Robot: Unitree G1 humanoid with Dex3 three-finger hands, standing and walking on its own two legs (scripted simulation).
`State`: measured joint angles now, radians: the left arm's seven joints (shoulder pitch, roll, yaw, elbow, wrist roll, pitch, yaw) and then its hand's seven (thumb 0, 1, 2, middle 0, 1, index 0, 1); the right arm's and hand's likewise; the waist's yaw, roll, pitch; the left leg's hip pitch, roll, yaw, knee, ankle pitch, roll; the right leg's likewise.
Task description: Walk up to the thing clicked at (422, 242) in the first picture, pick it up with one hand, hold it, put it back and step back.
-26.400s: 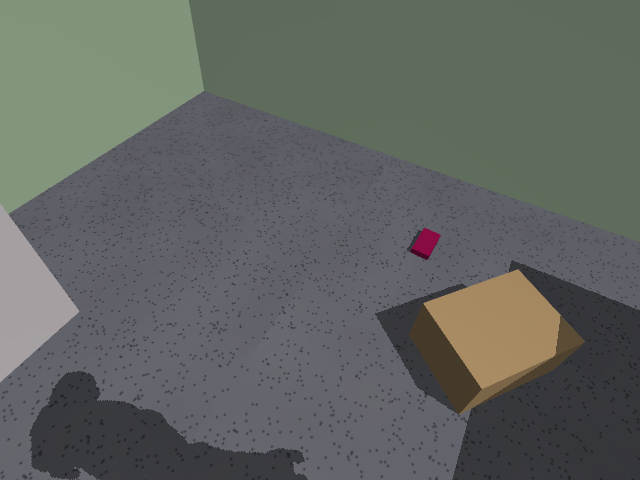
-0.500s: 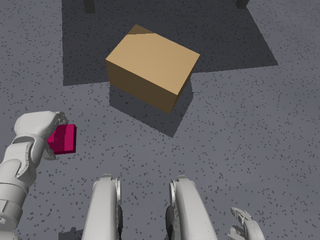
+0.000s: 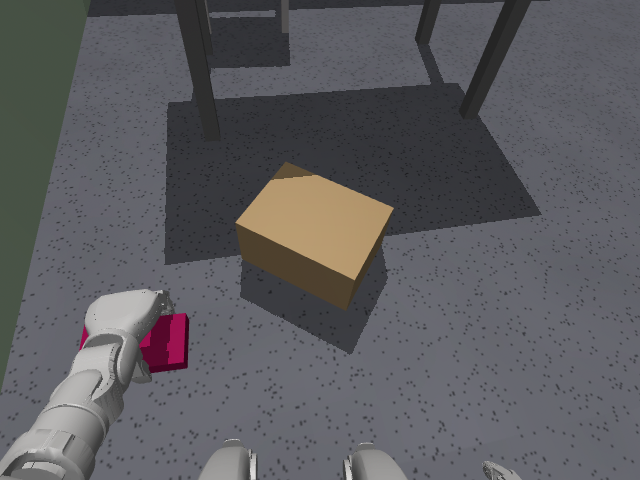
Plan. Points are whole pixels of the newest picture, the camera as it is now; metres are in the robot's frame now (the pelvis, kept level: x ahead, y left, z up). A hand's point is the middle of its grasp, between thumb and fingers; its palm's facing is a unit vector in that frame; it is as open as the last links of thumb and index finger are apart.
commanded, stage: lift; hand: left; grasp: from above
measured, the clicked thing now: (135, 346) +0.33 +0.25 -0.13
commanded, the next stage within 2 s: hold in 0.20 s
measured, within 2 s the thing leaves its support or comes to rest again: neither
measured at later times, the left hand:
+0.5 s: hand (134, 317) +0.34 +0.22 -0.03, palm faces -0.46 -0.10 -0.88, open 10.2 cm
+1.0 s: hand (126, 309) +0.33 +0.22 +0.00, palm faces -0.46 -0.08 -0.89, open 10.2 cm
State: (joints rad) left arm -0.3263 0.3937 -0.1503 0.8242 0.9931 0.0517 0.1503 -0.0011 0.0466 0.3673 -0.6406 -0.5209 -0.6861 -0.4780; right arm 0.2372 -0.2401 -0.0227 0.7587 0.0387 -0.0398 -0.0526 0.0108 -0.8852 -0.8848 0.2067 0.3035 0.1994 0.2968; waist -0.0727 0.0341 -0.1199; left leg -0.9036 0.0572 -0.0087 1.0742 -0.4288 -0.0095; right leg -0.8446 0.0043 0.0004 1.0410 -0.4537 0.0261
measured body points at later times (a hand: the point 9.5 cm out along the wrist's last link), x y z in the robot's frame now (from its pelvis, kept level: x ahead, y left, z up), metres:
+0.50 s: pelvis +0.03 +0.00 +0.05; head +0.07 -0.01 +0.50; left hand +0.36 +0.22 +0.02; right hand +0.13 -0.27 -0.07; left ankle +0.05 +0.12 -0.66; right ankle +0.03 -0.14 -0.66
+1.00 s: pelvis +0.04 +0.00 +0.06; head +0.06 -0.01 +0.51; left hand +0.35 +0.22 +0.06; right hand +0.15 -0.26 -0.06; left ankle +0.05 +0.12 -0.66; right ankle +0.03 -0.14 -0.66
